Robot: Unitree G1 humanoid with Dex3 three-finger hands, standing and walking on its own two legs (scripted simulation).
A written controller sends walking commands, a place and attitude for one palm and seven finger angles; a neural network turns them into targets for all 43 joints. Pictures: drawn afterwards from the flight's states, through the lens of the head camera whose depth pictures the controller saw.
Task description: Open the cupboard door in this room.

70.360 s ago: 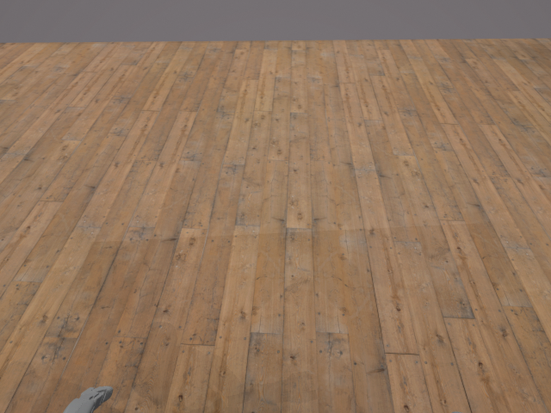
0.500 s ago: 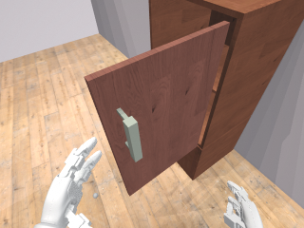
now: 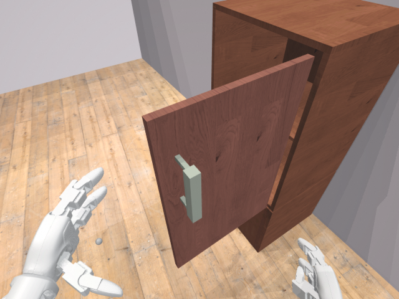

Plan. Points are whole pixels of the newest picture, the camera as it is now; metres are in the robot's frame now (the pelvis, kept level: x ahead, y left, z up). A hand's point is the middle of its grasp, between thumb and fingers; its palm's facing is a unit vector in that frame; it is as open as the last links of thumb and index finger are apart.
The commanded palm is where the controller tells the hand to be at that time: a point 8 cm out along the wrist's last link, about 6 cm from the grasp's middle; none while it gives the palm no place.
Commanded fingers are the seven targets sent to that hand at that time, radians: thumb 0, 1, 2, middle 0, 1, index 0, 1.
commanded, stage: draw the hand back to the body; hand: left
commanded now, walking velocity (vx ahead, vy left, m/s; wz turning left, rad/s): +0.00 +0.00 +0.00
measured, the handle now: (187, 189) +0.31 +0.06 +0.09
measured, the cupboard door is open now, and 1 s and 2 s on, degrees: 92 92 92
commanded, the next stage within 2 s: step back with the hand held close in 1.02 s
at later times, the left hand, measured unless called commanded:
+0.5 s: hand (48, 202) +0.21 +0.26 +0.17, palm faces +0.36 -0.84 -0.40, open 10.8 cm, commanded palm +0.16 +0.31 +0.19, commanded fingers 0.00 0.69 0.81 -0.19 -0.30 -0.19 -0.30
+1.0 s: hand (42, 199) +0.20 +0.26 +0.18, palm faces +0.41 -0.82 -0.41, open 7.5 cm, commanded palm +0.15 +0.30 +0.20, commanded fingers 0.00 0.90 0.90 -0.20 -0.30 -0.20 -0.30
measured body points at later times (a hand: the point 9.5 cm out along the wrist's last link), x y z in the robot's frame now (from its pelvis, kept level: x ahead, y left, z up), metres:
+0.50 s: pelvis +0.02 +0.02 +0.03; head +0.00 +0.01 +0.47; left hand +0.18 +0.30 +0.19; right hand +0.21 -0.19 -0.06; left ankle -0.01 +0.08 -0.71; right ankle +0.01 -0.09 -0.71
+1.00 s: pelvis +0.01 +0.01 +0.03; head -0.01 -0.01 +0.48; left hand +0.17 +0.30 +0.21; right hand +0.20 -0.21 -0.06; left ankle -0.01 +0.08 -0.71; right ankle +0.01 -0.09 -0.71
